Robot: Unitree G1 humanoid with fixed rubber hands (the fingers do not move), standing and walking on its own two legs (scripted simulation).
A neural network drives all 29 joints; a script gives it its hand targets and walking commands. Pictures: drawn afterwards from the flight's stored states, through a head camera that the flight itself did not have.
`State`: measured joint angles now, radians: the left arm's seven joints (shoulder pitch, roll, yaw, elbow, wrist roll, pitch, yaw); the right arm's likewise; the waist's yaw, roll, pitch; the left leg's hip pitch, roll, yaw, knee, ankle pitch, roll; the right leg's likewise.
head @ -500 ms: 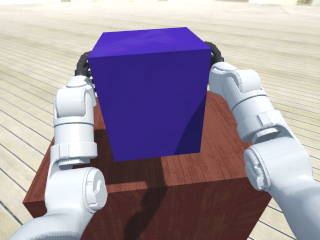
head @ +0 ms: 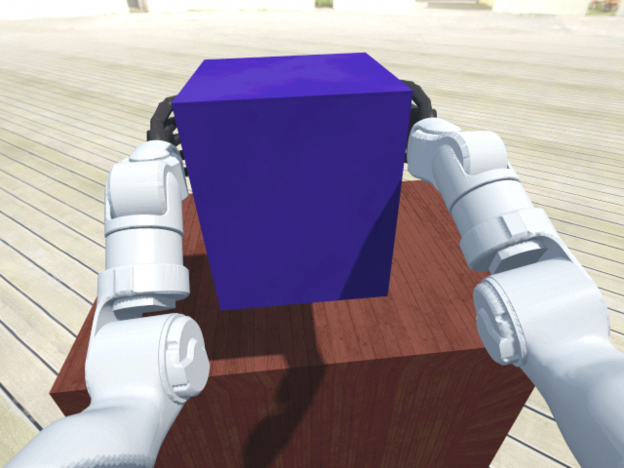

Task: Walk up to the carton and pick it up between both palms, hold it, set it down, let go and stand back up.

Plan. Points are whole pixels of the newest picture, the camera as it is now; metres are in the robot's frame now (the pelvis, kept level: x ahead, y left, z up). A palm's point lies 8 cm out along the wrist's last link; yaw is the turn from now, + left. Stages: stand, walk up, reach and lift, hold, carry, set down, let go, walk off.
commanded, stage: hold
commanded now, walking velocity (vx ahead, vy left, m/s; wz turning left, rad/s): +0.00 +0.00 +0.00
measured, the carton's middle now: (295, 177) +0.39 +0.01 +0.26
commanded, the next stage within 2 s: none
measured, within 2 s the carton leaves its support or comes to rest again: neither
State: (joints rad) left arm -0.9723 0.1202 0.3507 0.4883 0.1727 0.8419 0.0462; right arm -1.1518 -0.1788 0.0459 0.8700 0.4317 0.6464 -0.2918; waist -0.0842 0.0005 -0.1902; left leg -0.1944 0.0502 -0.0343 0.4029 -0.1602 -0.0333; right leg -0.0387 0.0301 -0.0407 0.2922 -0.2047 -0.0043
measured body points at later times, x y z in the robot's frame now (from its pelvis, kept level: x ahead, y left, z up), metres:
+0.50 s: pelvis +0.00 +0.00 +0.00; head -0.09 +0.02 +0.44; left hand +0.39 +0.17 +0.29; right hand +0.39 -0.14 +0.31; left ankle +0.04 +0.13 -0.75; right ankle -0.03 -0.11 -0.75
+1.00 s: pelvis +0.00 +0.00 +0.00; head -0.12 +0.00 +0.43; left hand +0.37 +0.15 +0.32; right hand +0.37 -0.15 +0.32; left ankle +0.04 +0.13 -0.75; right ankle -0.03 -0.11 -0.75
